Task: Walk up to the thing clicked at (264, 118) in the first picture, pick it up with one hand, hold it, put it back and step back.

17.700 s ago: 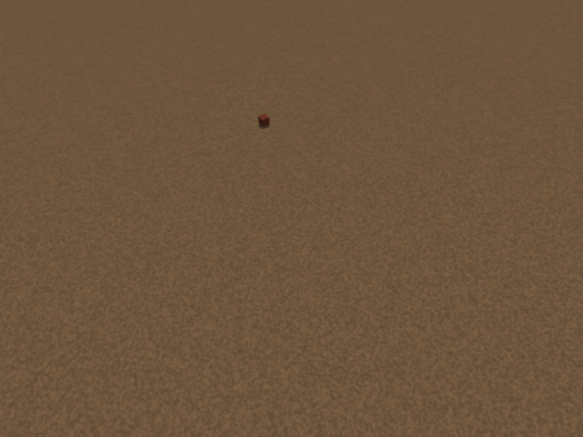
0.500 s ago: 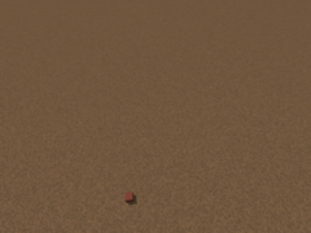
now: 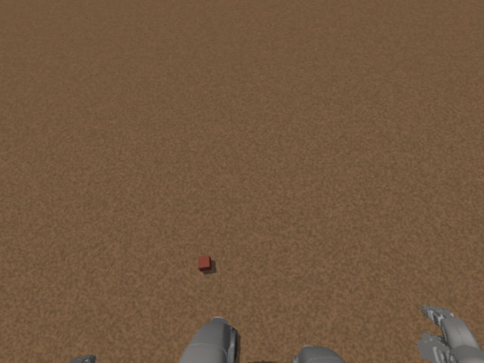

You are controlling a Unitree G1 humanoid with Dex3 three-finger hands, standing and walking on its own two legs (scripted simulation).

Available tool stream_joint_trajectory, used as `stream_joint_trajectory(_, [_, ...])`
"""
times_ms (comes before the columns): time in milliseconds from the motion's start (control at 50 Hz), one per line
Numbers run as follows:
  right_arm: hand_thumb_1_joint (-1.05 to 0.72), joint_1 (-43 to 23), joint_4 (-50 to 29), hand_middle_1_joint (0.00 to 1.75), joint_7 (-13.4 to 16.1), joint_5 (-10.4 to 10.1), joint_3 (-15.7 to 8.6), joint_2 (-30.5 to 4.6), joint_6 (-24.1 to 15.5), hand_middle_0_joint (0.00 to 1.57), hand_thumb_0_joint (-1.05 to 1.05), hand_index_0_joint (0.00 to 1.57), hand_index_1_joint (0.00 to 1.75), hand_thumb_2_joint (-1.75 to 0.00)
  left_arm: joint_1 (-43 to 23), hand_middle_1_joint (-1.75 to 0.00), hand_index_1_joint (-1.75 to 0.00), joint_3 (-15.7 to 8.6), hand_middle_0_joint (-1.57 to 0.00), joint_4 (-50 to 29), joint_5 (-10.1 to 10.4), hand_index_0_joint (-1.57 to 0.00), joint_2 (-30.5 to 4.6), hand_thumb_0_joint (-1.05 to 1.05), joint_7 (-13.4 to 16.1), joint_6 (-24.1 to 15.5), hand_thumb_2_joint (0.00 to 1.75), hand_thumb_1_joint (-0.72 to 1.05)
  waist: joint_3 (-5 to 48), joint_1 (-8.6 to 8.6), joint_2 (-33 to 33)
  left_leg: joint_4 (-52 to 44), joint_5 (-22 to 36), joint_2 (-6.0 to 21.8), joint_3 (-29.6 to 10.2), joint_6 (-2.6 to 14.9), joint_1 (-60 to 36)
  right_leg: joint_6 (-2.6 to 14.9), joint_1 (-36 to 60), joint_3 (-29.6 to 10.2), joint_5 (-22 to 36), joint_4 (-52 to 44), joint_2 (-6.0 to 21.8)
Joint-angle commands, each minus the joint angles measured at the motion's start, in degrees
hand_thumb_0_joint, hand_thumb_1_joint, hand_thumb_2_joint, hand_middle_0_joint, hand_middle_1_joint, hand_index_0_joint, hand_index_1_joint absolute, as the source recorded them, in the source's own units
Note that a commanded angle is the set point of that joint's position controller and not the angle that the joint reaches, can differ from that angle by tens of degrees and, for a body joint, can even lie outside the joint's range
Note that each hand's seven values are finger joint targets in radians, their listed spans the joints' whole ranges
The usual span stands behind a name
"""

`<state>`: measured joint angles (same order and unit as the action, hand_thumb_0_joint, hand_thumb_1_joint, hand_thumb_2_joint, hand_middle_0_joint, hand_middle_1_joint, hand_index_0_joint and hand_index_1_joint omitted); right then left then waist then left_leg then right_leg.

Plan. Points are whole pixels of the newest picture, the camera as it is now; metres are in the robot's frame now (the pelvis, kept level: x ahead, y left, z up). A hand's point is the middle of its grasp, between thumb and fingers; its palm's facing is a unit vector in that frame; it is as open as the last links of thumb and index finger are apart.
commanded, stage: walk up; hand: left
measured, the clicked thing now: (204, 263) +0.49 +0.24 -0.73
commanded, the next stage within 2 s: none
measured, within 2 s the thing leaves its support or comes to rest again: neither
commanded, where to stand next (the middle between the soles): +0.12 -0.01 m, yaw +2 degrees
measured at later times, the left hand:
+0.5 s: hand out of the picture +0.05 +0.29 -0.13, palm faces +0.05 -0.92 -0.38, open 7.4 cm
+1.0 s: hand out of the picture +0.08 +0.30 -0.14, palm faces +0.05 -0.93 -0.36, open 7.4 cm
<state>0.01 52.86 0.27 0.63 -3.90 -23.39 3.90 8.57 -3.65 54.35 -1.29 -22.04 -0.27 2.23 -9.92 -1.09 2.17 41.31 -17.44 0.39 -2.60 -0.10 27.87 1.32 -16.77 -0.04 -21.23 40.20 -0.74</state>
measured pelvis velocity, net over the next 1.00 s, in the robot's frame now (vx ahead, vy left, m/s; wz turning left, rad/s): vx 0.00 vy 0.02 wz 0.05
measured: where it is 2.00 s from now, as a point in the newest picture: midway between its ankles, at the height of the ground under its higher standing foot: outside the picture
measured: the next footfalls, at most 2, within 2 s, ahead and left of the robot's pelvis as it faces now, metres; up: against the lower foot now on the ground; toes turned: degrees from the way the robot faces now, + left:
left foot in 0.26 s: +0.03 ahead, +0.15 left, +0.00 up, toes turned +5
right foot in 0.52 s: +0.12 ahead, -0.11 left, +0.00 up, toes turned +5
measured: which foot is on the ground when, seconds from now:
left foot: up 0.00-0.24, down 0.26-1.00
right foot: down 0.00-0.28, up 0.30-0.50, down 0.52-1.00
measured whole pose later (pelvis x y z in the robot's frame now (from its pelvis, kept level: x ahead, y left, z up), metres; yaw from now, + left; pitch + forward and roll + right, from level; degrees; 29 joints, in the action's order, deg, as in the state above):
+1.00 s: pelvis +0.00 +0.02 +0.01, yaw +3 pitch -3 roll +0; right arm 8.2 58.8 -0.9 0.5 -1.4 -19.9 1.0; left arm 5.6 -1.6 59.1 0.1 -22.4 -0.8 0.1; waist -6.4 -0.3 -1.2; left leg 33.6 -19.1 0.9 1.3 -0.3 11.5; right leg -1.6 -18.5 -2.6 -10.5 31.9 1.4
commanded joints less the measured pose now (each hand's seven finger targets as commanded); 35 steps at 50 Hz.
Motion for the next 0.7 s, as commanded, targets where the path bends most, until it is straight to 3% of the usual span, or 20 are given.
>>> stream_joint_trajectory(0, [-0.9, 4.5, -5.6, 0.3, 0.3, 0.2, -3.5, -10.8, 0.1, 0.2, 0.0, 0.2, 0.3, -0.9, -3.9, -0.3, -0.3, -4.9, -0.2, -7.5, -1.3, -0.2, -19.0, 0.0, 2.2, -2.6, 0.9, 0.9, 8.2, 1.65, -10.3, 31.6, -12.3, -5.0, -10.3, 0.04, -0.9, 15.3, -8.1, -25.1, 18.8, -20.5, 23.0])
stream_joint_trajectory(40, [-0.9, 10.2, -3.6, 0.3, -0.2, -0.5, -3.5, -11.4, -0.9, 0.2, 0.0, 0.2, 0.3, -0.9, -6.1, -0.3, -0.3, -4.2, -0.2, -8.0, -1.2, -0.2, -14.7, 0.0, 2.3, -3.2, 0.9, 0.9, 11.7, 3.22, -6.8, 30.4, -6.0, -5.1, -8.0, -0.78, 0.1, 9.97, 1.5, -13.7, 15.0, -17.2, 14.7])
stream_joint_trajectory(100, [-0.9, 7.5, -4.2, 0.3, -0.8, 0.5, -2.3, -10.6, -2.6, 0.2, 0.0, 0.2, 0.3, -0.9, 2.0, -0.3, -0.3, -3.8, -0.2, -7.6, -1.9, -0.2, -12.3, 0.0, 1.6, -4.5, 0.9, 0.9, 14.0, -2.37, -9.3, 13.0, -9.3, -1.6, -4.6, -1.43, 3.1, 9.43, 15.4, -14.8, -3.9, -18.4, 14.2])
stream_joint_trajectory(140, [-0.9, 4.6, -5.8, 0.3, -1.7, 1.1, -2.0, -10.1, -3.4, 0.2, 0.0, 0.2, 0.3, -0.9, 6.0, -0.3, -0.3, -4.6, -0.2, -7.2, -1.9, -0.2, -14.7, 0.0, 1.0, -4.5, 0.9, 0.9, 10.6, -4.5, -12.6, 2.4, -14.5, -1.5, -0.9, -0.98, 2.9, 10.62, 16.7, -16.9, -10.5, -19.5, 15.9])
stream_joint_trajectory(180, [-0.9, 5.3, -5.7, 0.3, -1.8, 1.3, -1.9, -9.6, -4.7, 0.2, 0.0, 0.2, 0.3, -0.9, 8.4, -0.3, -0.3, -4.8, -0.2, -7.3, -1.2, -0.2, -16.2, 0.0, 0.3, -4.1, 0.9, 0.9, 8.1, -4.34, -13.7, -7.4, -15.3, -1.5, 1.5, -0.05, -1.7, 10.93, 14.9, -15.9, -2.0, -18.2, 16.2])
stream_joint_trajectory(220, [-0.9, 12.0, -3.3, 0.3, -1.4, 1.2, -2.1, -8.1, -6.0, 0.2, 0.0, 0.2, 0.3, -0.9, 5.8, -0.3, -0.3, -4.0, -0.2, -8.7, -0.5, -0.2, -15.9, 0.0, -0.5, -3.4, 0.9, 0.9, 9.4, 0.63, -11.3, -22.2, -1.6, -3.2, 5.4, 1.59, -16.9, 7.53, 7.0, -8.4, 6.6, -12.5, 12.6])
stream_joint_trajectory(240, [-0.9, 16.7, -2.0, 0.3, -1.0, 1.4, -3.0, -9.5, -6.6, 0.2, 0.0, 0.2, 0.3, -0.9, 5.0, -0.3, -0.3, -2.7, -0.2, -9.8, -0.4, -0.2, -12.4, 0.0, -0.5, -3.3, 0.9, 0.9, 12.1, 3.15, -5.9, -24.3, 2.1, -0.3, -0.7, 2.92, -29.5, 4.23, -2.1, -3.8, 7.3, -4.4, 9.4])
stream_joint_trajectory(260, [-0.9, 19.2, -2.1, 0.3, -0.7, 2.1, -4.7, -16.5, -7.0, 0.2, 0.0, 0.2, 0.3, -0.9, 2.2, -0.3, -0.3, -1.6, -0.2, -11.3, 0.2, -0.2, -7.7, 0.0, -0.6, -3.5, 0.9, 0.9, 11.5, 4.67, 8.7, -27.0, -10.5, 14.3, -26.9, 8.91, -35.4, -0.35, -19.7, 3.2, -4.8, 8.1, -0.3])
stream_joint_trajectory(280, [-0.9, 20.2, -2.8, 0.3, -0.9, 1.3, -5.7, -20.8, -7.0, 0.2, 0.0, 0.2, 0.3, -0.9, -2.6, -0.3, -0.3, -3.4, -0.2, -11.6, -0.5, -0.2, -13.1, 0.0, 0.1, -3.7, 0.9, 0.9, 6.4, 7.01, 6.7, -29.1, -15.1, 22.6, -34.3, 17.0, -25.4, -0.22, -20.7, -2.4, -13.4, 12.8, 2.5])
stream_joint_trajectory(300, [-0.9, 17.7, -3.3, 0.3, -0.8, 0.9, -5.0, -18.2, -7.3, 0.2, 0.0, 0.2, 0.3, -0.9, -1.9, -0.3, -0.3, -3.1, -0.2, -11.1, -0.2, -0.2, -13.6, 0.0, 0.1, -4.0, 0.9, 0.9, 3.1, 4.92, 2.6, -28.0, -8.0, 21.1, -29.3, 17.41, -22.3, 0.05, -19.3, -5.3, -10.6, 16.3, 3.1])
stream_joint_trajectory(340, [-0.9, 13.8, -5.1, 0.3, -0.5, 1.0, -3.1, -13.7, -7.6, 0.2, 0.0, 0.2, 0.3, -0.9, 4.3, -0.3, -0.3, -2.6, -0.2, -8.6, 0.7, -0.2, -11.9, 0.0, -0.3, -4.8, 0.9, 0.9, 3.9, 1.63, 5.3, -23.1, 6.2, 14.5, -16.8, 13.54, -24.1, 0.26, -16.5, -5.1, -6.9, 11.8, 4.1])
stream_joint_trajectory(360, [-0.9, 14.2, -5.2, 0.3, -0.5, 0.8, -3.0, -13.4, -7.6, 0.2, 0.0, 0.2, 0.3, -0.9, 4.6, -0.3, -0.3, -2.6, -0.2, -8.2, 0.6, -0.2, -11.9, 0.0, -0.6, -5.0, 0.9, 0.9, 4.5, 2.13, 7.1, -22.6, 9.7, 12.6, -12.7, 12.28, -23.1, 0.11, -13.9, -2.8, -5.5, 7.9, 4.1])
stream_joint_trajectory(440, [-0.9, 12.4, -6.3, 0.3, -0.5, 0.6, -1.6, -11.5, -6.3, 0.2, 0.0, 0.2, 0.3, -0.9, 4.7, -0.3, -0.3, -2.2, -0.2, -6.4, 0.3, -0.2, -9.9, 0.0, -0.4, -5.4, 0.9, 0.9, 6.8, 1.43, 7.3, -15.8, 23.8, 9.8, -5.4, 9.19, -13.1, -0.68, 2.5, 2.0, 2.1, -3.7, 0.8])
stream_joint_trajectory(480, [-0.9, 9.8, -7.0, 0.3, -0.4, -0.7, -0.7, -9.4, -5.0, 0.2, 0.0, 0.2, 0.3, -0.9, 8.7, -0.3, -0.3, -2.1, -0.2, -4.2, 0.5, -0.2, -9.9, 0.0, 0.8, -5.8, 0.9, 0.9, 8.7, -1.43, 5.4, -7.7, 20.8, 6.9, -2.6, 5.82, -9.9, 0.15, 11.6, 1.5, 15.0, -14.9, 0.7])
stream_joint_trajectory(500, [-0.9, 12.2, -6.9, 0.3, -0.3, -1.3, 0.3, -6.4, -4.7, 0.2, 0.0, 0.2, 0.3, -0.9, 8.9, -0.3, -0.3, -2.8, -0.2, -4.0, 0.1, -0.2, -13.0, 0.0, 1.2, -6.3, 0.9, 0.9, 10.8, -1.41, -2.3, -1.7, 12.5, 3.9, -1.3, 3.45, -5.9, 1.44, 16.6, -6.7, 21.1, -16.7, 6.3])
stream_joint_trajectory(520, [-0.9, 14.2, -7.1, 0.3, -0.3, -1.4, 0.9, -4.8, -4.2, 0.2, 0.0, 0.2, 0.3, -0.9, 7.1, -0.3, -0.3, -3.0, -0.2, -5.1, -0.2, -0.2, -16.3, 0.0, 1.5, -6.7, 0.9, 0.9, 12.6, 0.14, -9.4, 4.0, -3.2, -0.3, -0.5, 0.86, -2.9, 6.21, 15.4, -23.8, 20.4, -22.1, 18.7])
stream_joint_trajectory(540, [-0.9, 15.3, -5.1, 0.3, 0.4, -1.1, -0.6, -8.5, -3.0, 0.2, 0.0, 0.2, 0.3, -0.9, 3.6, -0.3, -0.3, -2.8, -0.2, -5.6, 0.4, -0.2, -18.0, 0.0, 1.3, -6.4, 0.9, 0.9, 12.1, 0.52, -7.8, 10.0, -18.4, -0.4, -1.8, 1.34, -9.1, 12.53, 5.8, -27.6, 13.2, -22.6, 23.5])
stream_joint_trajectory(560, [-0.9, 15.0, -4.2, 0.3, 0.4, -0.7, -1.1, -9.4, -2.7, 0.2, 0.0, 0.2, 0.3, -0.9, 2.4, -0.3, -0.3, -2.6, -0.2, -5.8, 0.0, -0.2, -17.0, 0.0, 1.3, -6.2, 0.9, 0.9, 10.4, 1.09, -6.9, 11.2, -19.6, 0.2, -3.7, 1.63, -9.6, 13.39, 3.1, -26.5, 11.8, -21.6, 22.2])
stream_joint_trajectory(620, [-0.9, 16.2, -1.5, 0.3, 0.0, -0.8, -0.9, -9.0, -3.1, 0.2, 0.0, 0.2, 0.3, -0.9, -1.7, -0.3, -0.3, -1.8, -0.2, -5.1, 0.0, -0.2, -15.3, 0.0, 1.4, -5.8, 0.9, 0.9, 9.0, 2.25, -11.9, 4.8, -13.1, 2.4, -1.6, 1.61, -9.7, 8.93, 1.1, -16.7, 9.8, -20.4, 16.7])
stream_joint_trajectory(680, [-0.9, 17.6, 1.0, 0.3, -0.4, 0.1, -1.1, -9.0, -3.6, 0.2, 0.0, 0.2, 0.3, -0.9, -4.1, -0.3, -0.3, -1.3, -0.2, -4.9, 0.4, -0.2, -14.5, 0.0, 1.1, -4.6, 0.9, 0.9, 10.4, 3.01, -11.3, -8.7, -2.6, 0.5, 2.4, 1.33, -18.1, 6.14, -4.0, -10.7, 8.5, -15.7, 12.7])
